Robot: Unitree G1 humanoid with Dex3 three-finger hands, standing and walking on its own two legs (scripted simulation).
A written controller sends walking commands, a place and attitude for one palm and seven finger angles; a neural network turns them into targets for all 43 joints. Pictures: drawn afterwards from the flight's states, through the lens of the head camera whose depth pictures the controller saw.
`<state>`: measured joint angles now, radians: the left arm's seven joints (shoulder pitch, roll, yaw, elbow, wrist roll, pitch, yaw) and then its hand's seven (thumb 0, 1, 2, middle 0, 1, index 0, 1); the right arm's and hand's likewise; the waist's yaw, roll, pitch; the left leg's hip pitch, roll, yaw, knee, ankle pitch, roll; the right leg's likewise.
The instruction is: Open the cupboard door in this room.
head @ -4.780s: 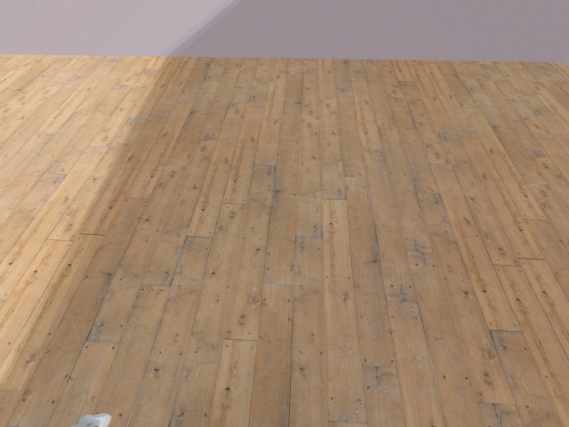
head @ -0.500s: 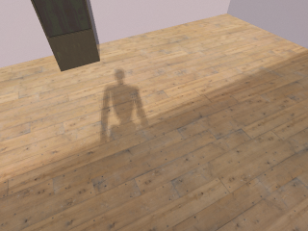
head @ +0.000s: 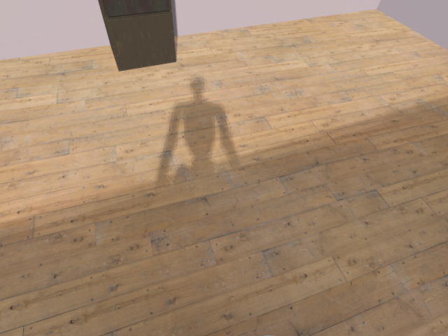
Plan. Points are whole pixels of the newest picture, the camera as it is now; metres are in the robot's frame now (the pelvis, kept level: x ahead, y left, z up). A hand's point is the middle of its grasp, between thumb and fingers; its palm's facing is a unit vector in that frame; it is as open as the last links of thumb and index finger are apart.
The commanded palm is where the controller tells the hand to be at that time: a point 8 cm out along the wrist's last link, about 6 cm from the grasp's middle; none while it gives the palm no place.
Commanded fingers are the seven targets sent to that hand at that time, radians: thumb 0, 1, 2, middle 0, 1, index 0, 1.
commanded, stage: stand and wait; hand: left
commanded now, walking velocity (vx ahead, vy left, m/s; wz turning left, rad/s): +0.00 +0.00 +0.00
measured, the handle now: out of the picture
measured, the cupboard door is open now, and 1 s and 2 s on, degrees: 0 0 0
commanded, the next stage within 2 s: turn or walk to find it in 0.44 s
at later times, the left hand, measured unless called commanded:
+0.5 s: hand out of the picture +0.00 +0.14 -0.17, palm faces +0.11 -0.97 -0.21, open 7.3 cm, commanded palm none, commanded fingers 0.00 0.90 0.90 -0.20 -0.30 -0.20 -0.30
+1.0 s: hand out of the picture +0.01 +0.20 -0.16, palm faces +0.23 -0.94 -0.27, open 7.4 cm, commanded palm none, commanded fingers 0.00 0.90 0.90 -0.20 -0.30 -0.20 -0.30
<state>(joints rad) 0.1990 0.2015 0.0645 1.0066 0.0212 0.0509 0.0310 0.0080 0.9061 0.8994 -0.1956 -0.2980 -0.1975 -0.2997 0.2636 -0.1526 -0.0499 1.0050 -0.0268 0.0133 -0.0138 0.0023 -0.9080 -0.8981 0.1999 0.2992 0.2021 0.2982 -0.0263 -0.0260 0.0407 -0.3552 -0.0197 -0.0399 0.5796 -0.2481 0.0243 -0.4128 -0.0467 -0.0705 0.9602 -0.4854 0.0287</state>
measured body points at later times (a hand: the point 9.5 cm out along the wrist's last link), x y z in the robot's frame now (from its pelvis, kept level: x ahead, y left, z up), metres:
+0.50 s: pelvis +0.01 -0.04 +0.00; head +0.02 -0.05 +0.45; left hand +0.00 +0.19 -0.15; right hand +0.06 -0.28 -0.16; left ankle +0.01 +0.11 -0.73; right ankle -0.02 -0.14 -0.73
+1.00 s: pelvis -0.04 -0.03 +0.00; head +0.00 -0.02 +0.45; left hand +0.00 +0.24 -0.14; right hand +0.05 -0.25 -0.15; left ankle +0.01 +0.11 -0.73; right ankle -0.06 -0.16 -0.69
